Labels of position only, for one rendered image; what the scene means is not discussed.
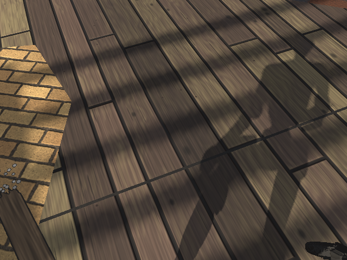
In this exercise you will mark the right robot hand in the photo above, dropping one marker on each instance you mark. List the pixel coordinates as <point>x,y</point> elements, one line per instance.
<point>330,251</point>

